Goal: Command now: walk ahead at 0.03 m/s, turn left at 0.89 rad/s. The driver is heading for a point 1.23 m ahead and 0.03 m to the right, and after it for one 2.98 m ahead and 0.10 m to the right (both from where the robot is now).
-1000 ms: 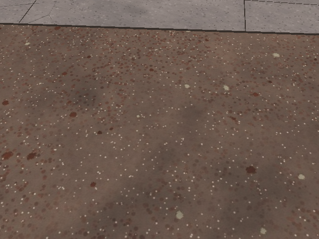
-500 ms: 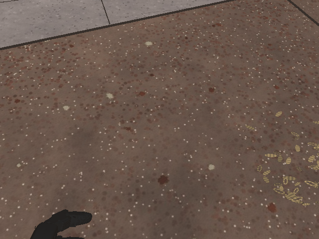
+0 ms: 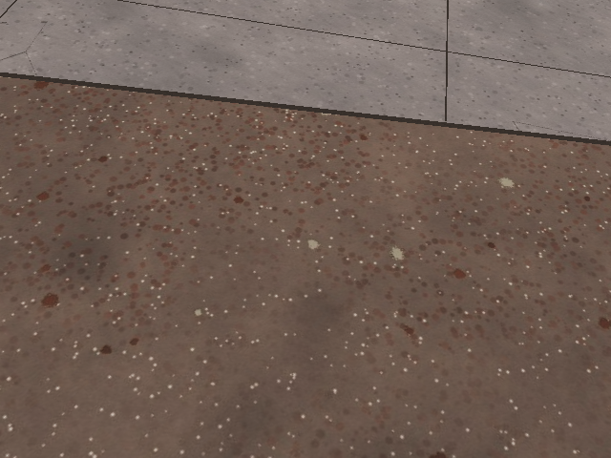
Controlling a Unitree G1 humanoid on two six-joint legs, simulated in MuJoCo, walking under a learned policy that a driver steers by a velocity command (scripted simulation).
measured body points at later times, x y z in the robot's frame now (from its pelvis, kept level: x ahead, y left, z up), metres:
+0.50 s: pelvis +0.04 -0.03 +0.02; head +0.06 -0.04 +0.47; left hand +0.07 +0.25 -0.09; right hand +0.25 -0.23 -0.09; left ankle +0.05 +0.07 -0.70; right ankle +0.08 -0.13 -0.71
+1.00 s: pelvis +0.12 -0.03 +0.03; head +0.13 -0.01 +0.48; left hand +0.36 +0.20 -0.06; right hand +0.10 -0.33 -0.07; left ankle +0.03 +0.09 -0.71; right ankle +0.15 -0.18 -0.61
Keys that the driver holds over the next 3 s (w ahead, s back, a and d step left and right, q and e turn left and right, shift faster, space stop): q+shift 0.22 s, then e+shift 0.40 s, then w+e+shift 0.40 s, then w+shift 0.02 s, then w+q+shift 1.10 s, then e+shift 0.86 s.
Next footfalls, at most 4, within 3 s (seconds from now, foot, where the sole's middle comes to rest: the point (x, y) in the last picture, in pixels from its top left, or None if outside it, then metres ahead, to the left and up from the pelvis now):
0.44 right None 0.11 -0.11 -0.75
0.78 left None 0.07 0.08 -0.75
1.24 right None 0.39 -0.26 -0.75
1.70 left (372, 298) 0.84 -0.21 -0.75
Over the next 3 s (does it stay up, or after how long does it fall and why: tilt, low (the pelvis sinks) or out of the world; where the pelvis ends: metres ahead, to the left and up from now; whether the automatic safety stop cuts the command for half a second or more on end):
stays up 1.35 -0.14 0.01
